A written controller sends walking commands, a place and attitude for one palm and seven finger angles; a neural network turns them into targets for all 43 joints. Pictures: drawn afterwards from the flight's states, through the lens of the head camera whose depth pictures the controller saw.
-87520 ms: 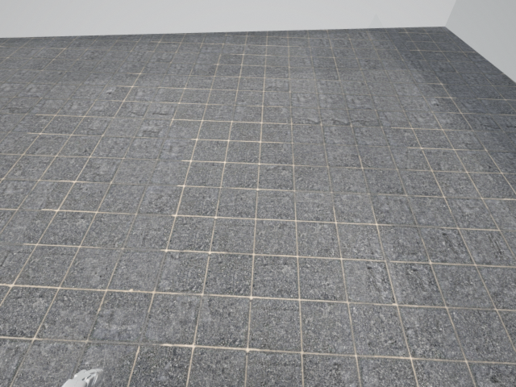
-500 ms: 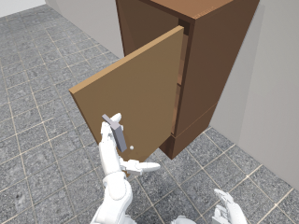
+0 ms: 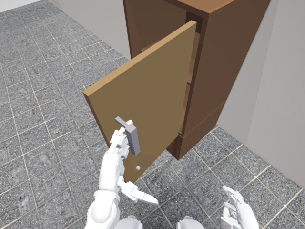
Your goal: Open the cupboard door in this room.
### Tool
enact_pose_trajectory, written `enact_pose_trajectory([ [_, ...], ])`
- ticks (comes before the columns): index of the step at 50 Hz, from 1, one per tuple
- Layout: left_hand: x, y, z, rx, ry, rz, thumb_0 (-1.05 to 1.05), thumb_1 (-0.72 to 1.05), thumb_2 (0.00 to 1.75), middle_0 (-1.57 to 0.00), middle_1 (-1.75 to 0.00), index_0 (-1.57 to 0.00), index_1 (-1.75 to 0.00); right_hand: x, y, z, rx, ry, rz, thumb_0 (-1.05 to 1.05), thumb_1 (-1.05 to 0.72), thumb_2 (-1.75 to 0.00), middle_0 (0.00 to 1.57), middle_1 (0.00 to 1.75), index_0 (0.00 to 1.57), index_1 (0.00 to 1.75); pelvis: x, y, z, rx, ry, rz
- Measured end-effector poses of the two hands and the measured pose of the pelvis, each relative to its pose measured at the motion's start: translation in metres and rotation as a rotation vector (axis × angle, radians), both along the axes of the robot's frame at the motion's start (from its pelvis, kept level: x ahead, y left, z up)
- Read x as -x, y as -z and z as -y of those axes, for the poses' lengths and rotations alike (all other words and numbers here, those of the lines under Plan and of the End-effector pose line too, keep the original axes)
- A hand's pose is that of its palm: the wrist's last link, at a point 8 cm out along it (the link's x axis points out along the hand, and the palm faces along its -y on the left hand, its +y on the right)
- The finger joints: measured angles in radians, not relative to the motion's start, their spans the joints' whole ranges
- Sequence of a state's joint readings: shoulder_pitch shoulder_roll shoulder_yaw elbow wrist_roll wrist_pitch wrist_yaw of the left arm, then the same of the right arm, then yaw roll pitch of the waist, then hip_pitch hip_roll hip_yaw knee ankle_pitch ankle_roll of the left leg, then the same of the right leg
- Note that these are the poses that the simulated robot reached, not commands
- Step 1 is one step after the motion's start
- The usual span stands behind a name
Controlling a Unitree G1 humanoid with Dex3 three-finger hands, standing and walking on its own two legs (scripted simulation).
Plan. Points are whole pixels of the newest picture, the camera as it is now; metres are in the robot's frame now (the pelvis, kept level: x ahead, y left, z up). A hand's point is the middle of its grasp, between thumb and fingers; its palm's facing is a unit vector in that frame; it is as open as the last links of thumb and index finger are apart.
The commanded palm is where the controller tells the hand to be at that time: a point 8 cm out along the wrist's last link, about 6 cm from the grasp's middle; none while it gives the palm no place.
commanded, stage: slide the hand sideways off the handle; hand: left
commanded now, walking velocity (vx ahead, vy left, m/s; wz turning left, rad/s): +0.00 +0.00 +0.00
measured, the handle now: (128, 136) +0.34 +0.09 +0.06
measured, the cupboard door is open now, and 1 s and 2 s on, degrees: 96 96 96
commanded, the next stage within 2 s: draw the hand back to the body in 0.80 s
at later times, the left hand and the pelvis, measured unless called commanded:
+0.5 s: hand (117, 185) +0.22 +0.09 +0.05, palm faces -0.02 -1.00 -0.02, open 16.2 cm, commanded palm +0.19 +0.16 +0.05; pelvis +0.01 +0.00 -0.01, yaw +0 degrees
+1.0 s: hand (99, 197) +0.19 +0.13 +0.06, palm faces -0.02 -1.00 -0.03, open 16.3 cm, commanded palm +0.16 +0.19 +0.07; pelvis +0.01 -0.01 -0.02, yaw +0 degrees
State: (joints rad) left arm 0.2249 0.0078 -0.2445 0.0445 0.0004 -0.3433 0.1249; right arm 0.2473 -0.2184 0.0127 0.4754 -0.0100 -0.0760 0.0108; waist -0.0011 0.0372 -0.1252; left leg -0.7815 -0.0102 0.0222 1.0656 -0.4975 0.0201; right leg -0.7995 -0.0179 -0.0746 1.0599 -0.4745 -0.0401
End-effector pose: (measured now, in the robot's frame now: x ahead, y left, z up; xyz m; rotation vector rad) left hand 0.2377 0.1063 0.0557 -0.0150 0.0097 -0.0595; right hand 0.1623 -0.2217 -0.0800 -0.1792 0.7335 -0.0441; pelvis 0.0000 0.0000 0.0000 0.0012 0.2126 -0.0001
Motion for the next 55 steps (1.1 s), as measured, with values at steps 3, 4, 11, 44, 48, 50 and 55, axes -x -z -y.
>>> enact_pose_trajectory([
  [3, 0.004, 0.003, -0.003, -0.017, 0.007, -0.006, -0.01, -0.5, 0.3, -0.15, -0.3, -0.15, -0.31, -0.003, 0.001, -0.003, 0.0, -0.003, 0.002, 0.01, -0.91, -0.9, 0.2, 0.3, 0.2, 0.3, -0.001, 0.003, 0.0, 0.002, 0.001, -0.003],
  [4, 0.005, 0.004, -0.006, -0.019, 0.006, -0.01, -0.01, -0.5, 0.3, -0.15, -0.3, -0.15, -0.31, -0.005, 0.001, -0.004, -0.001, -0.003, 0.004, 0.01, -0.91, -0.9, 0.2, 0.3, 0.2, 0.3, -0.001, 0.003, -0.001, 0.003, 0.002, -0.004],
  [11, 0.018, -0.001, -0.022, -0.018, -0.027, -0.025, -0.01, -0.5, 0.3, -0.15, -0.3, -0.16, -0.31, -0.015, 0.0, -0.01, -0.017, -0.008, 0.027, 0.01, -0.91, -0.9, 0.2, 0.3, 0.2, 0.3, -0.007, 0.004, -0.001, 0.008, -0.001, -0.01],
  [44, 0.066, 0.003, -0.071, -0.04, -0.052, -0.07, -0.01, -0.49, 0.3, -0.15, -0.3, -0.16, -0.3, -0.032, 0.006, 0.011, 0.028, 0.026, 0.07, 0.01, -0.91, -0.9, 0.2, 0.3, 0.2, 0.3, -0.013, 0.018, 0.01, 0.017, -0.015, -0.049],
  [48, 0.068, 0.002, -0.072, -0.036, -0.043, -0.055, -0.01, -0.5, 0.3, -0.15, -0.3, -0.16, -0.3, -0.032, 0.006, 0.01, 0.03, 0.024, 0.084, 0.01, -0.91, -0.9, 0.2, 0.3, 0.2, 0.3, -0.01, 0.02, 0.009, 0.02, -0.015, -0.048],
  [50, 0.069, -0.002, -0.075, -0.046, -0.039, -0.045, -0.01, -0.5, 0.3, -0.15, -0.3, -0.16, -0.3, -0.031, 0.005, 0.008, 0.026, 0.028, 0.086, 0.01, -0.91, -0.9, 0.2, 0.3, 0.2, 0.3, -0.009, 0.019, 0.008, 0.02, -0.013, -0.04],
  [55, 0.071, -0.025, -0.088, -0.074, -0.058, -0.021, -0.02, -0.49, 0.3, -0.15, -0.3, -0.16, -0.3, -0.029, -0.004, 0.001, 0.002, 0.044, 0.096, 0.01, -0.91, -0.9, 0.2, 0.3, 0.2, 0.3, -0.009, 0.01, 0.006, 0.024, -0.014, -0.006],
])
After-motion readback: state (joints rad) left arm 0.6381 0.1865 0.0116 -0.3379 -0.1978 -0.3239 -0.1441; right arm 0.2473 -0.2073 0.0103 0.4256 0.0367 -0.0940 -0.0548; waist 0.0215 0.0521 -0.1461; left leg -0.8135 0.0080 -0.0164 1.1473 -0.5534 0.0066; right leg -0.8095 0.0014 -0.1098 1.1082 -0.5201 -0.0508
